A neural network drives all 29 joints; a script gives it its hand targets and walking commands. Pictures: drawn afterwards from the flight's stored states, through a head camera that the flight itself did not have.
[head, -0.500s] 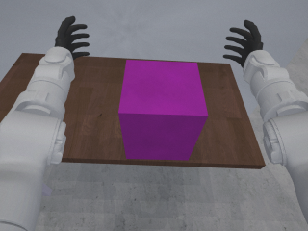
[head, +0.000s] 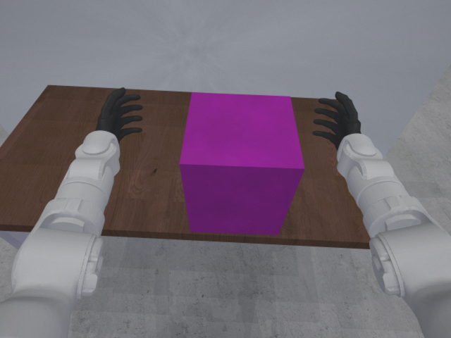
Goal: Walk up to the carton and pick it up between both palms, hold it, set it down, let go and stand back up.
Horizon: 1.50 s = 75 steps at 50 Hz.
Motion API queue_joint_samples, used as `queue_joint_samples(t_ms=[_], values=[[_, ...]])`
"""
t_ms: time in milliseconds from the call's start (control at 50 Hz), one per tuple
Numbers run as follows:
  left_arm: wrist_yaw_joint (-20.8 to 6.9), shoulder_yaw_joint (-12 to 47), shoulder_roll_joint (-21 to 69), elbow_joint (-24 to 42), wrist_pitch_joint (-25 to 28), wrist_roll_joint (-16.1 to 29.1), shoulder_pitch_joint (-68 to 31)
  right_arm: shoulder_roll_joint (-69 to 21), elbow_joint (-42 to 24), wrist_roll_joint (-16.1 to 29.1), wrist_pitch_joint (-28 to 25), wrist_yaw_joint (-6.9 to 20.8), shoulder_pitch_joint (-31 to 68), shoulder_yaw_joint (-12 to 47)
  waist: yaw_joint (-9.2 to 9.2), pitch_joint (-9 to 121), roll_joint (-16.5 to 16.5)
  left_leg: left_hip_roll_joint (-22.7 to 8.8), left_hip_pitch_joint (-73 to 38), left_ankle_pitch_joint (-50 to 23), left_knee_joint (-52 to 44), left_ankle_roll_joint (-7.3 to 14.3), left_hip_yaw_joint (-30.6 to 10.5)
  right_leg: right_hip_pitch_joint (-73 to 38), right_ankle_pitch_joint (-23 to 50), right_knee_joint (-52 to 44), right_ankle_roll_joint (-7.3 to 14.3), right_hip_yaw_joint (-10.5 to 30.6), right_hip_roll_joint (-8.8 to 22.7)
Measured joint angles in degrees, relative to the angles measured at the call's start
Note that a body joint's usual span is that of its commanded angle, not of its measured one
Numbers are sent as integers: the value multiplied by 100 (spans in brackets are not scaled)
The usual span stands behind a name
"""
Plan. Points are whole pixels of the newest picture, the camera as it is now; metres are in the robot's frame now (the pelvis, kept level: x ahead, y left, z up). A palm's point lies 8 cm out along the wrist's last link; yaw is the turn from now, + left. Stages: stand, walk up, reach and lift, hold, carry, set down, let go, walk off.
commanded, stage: set down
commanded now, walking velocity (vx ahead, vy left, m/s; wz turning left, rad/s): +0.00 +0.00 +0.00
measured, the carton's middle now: (237, 167) +0.47 -0.01 -0.01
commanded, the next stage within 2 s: none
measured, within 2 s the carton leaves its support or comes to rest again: neither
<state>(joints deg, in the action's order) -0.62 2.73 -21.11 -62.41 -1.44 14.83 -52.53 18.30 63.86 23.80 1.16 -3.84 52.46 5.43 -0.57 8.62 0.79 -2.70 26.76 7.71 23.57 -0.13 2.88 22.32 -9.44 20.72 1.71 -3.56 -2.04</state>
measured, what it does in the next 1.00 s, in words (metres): stands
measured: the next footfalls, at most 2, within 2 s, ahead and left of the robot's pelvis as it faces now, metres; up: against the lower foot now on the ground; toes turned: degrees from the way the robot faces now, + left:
none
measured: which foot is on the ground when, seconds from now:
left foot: down 0.00-1.00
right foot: down 0.00-1.00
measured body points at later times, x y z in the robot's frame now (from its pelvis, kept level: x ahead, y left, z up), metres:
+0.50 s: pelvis +0.01 +0.00 +0.00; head +0.01 +0.02 +0.45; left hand +0.39 +0.23 +0.07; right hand +0.39 -0.20 +0.07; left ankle +0.03 +0.12 -0.74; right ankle +0.00 -0.10 -0.74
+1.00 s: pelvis +0.02 +0.00 +0.00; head +0.02 +0.02 +0.45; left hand +0.32 +0.23 +0.00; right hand +0.32 -0.20 +0.00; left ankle +0.03 +0.12 -0.74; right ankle +0.00 -0.10 -0.74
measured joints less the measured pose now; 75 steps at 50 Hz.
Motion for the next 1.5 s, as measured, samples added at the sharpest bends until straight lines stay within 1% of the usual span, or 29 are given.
queue_joint_samples(t_ms=[140, 300, 400, 540, 640, 780, 900, 1060, 1220, 1300, 1400, 1500], values=[[-90, -277, 175, 218, 18, -319, 350, 7, -122, 69, -141, -56, -383, 130, 3, -128, 42, 12, -380, 52, -35, 15, 52, -351, -50, -8, -18, 54, 13], [-92, -382, 330, 495, 304, -490, 1089, -112, -356, -11, -449, 21, -1100, 100, 55, -255, 80, 34, -716, 124, -48, 21, 73, -675, -127, -6, -20, 76, 34], [-83, -428, 412, 876, 433, -539, 1596, -263, -617, -136, -665, 37, -1553, -17, 66, -347, 62, 38, -803, 163, -21, 17, 56, -790, -148, -23, -25, 62, 36], [-117, -524, 516, 1528, 469, -631, 2334, -417, -1096, -325, -907, 15, -2251, -165, 53, -471, 55, 44, -1035, 225, -31, 13, 55, -1041, -187, -74, -29, 64, 40], [-125, -543, 600, 1806, 602, -674, 2830, -495, -1387, -443, -1061, 25, -2772, -233, 58, -511, 78, 56, -1200, 262, -55, 9, 61, -1195, -237, -77, -25, 72, 50], [-109, -497, 700, 1928, 1040, -681, 3439, -646, -1627, -600, -1359, 47, -3401, -312, 80, -549, 91, 68, -1281, 303, -38, 2, 56, -1261, -303, -20, -17, 67, 62], [-116, -415, 719, 1884, 1537, -626, 3861, -770, -1674, -735, -1706, 41, -3800, -360, 76, -576, 62, 73, -1222, 352, 60, 2, 36, -1203, -367, 91, -13, 49, 70], [-155, -298, 699, 1733, 2155, -530, 4279, -857, -1526, -867, -2265, 58, -4190, -372, 62, -599, 7, 76, -1054, 463, 300, 6, -1, -1053, -487, 325, -14, 14, 82], [-207, -206, 674, 1661, 2599, -489, 4654, -900, -1268, -905, -2858, 139, -4507, -355, 50, -632, -8, 75, -860, 608, 613, 4, -50, -880, -646, 632, -12, -31, 93], [-192, -153, 647, 1696, 2590, -465, 4812, -907, -1208, -967, -2941, 190, -4628, -349, 55, -706, 9, 80, -873, 655, 683, 2, -46, -876, -708, 733, -9, -25, 101], [-108, -89, 605, 1930, 2283, -453, 5019, -910, -1393, -1103, -2741, 230, -4807, -361, 68, -805, 57, 91, -1112, 622, 519, -4, 5, -1063, -695, 640, -3, 27, 109], [-122, -174, 648, 2157, 1951, -612, 5264, -893, -1557, -1186, -2559, 222, -5070, -306, 100, -837, 73, 89, -1443, 575, 277, -19, 56, -1368, -639, 414, 3, 80, 96]])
